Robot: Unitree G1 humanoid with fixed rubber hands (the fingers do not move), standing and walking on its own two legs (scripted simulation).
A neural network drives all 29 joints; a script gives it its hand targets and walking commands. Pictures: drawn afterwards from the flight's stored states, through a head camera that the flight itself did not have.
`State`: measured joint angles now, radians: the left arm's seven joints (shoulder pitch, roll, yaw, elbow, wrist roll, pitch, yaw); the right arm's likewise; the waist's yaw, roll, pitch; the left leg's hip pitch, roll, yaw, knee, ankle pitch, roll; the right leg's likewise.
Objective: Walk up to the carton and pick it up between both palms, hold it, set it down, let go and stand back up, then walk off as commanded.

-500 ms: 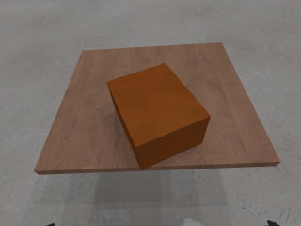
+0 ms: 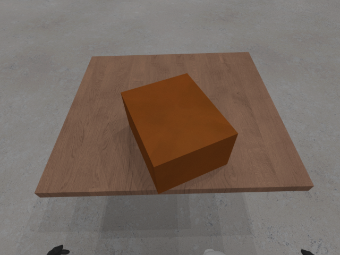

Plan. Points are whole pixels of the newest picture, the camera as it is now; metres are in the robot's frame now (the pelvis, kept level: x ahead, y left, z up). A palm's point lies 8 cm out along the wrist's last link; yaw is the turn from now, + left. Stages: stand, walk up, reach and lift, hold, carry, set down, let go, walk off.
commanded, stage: walk up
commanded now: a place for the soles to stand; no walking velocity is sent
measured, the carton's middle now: (174, 128) +0.49 +0.01 -0.03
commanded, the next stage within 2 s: reach and lift in 0.04 s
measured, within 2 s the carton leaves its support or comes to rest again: neither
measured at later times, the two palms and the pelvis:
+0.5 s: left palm (67, 239) +0.19 +0.26 -0.05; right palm out of the picture +0.15 -0.34 -0.07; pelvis +0.01 -0.02 +0.01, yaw +1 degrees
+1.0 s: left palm (80, 240) +0.17 +0.21 +0.00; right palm (332, 245) +0.17 -0.32 -0.04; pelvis -0.01 -0.03 +0.02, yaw +1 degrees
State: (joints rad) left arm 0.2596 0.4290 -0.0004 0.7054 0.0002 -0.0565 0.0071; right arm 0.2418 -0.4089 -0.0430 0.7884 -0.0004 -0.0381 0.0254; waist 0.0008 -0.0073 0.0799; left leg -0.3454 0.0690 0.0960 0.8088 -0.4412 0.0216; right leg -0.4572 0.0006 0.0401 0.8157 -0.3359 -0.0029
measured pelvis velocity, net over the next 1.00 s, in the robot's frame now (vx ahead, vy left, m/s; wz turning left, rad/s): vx -0.01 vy -0.03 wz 0.01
